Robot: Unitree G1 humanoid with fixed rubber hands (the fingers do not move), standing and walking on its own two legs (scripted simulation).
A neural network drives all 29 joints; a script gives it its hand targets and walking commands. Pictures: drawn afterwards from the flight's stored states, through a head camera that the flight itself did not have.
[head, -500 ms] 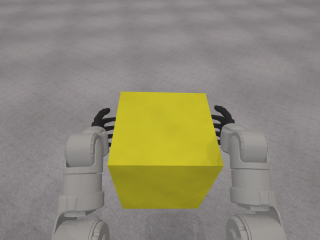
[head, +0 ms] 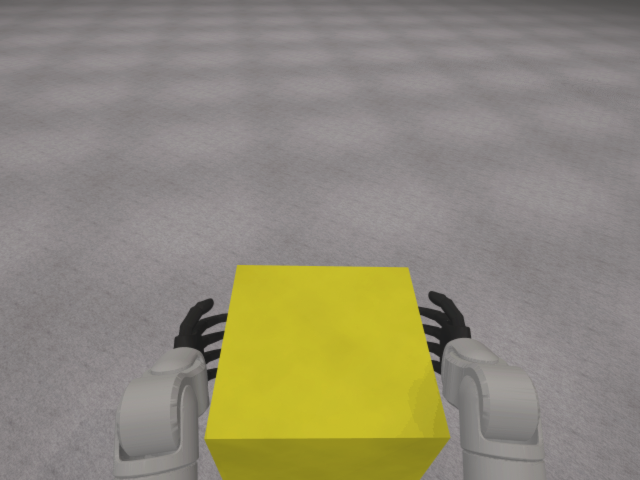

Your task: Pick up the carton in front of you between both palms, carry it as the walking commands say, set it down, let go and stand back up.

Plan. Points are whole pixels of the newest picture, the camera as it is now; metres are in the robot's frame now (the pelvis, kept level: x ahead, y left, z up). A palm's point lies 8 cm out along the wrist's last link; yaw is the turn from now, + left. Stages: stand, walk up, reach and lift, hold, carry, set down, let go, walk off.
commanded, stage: carry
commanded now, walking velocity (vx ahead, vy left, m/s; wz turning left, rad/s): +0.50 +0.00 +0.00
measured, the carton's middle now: (320, 391) +0.26 +0.01 +0.02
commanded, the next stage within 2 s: none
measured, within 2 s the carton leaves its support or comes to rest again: neither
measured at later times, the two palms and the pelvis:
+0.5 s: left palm (242, 217) +0.52 +0.13 +0.11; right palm (423, 220) +0.52 -0.17 +0.10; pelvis +0.25 -0.02 +0.01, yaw +1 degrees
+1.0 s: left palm (232, 219) +0.57 +0.16 +0.06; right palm (397, 214) +0.58 -0.14 +0.07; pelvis +0.31 +0.00 +0.01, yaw +2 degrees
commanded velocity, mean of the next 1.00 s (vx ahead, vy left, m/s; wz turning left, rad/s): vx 0.06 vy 0.00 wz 0.00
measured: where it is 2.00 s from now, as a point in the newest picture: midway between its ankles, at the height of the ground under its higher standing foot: outside the picture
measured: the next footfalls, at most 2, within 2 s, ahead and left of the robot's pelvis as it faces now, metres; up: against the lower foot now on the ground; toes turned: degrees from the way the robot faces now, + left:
right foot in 0.40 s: +0.38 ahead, -0.12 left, +0.00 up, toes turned +19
left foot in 0.56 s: +0.23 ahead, +0.10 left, +0.00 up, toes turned +10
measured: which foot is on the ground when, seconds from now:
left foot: down 0.00-0.44, up 0.46-0.54, down 0.56-1.00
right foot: down 0.00-0.00, up 0.02-0.38, down 0.40-1.00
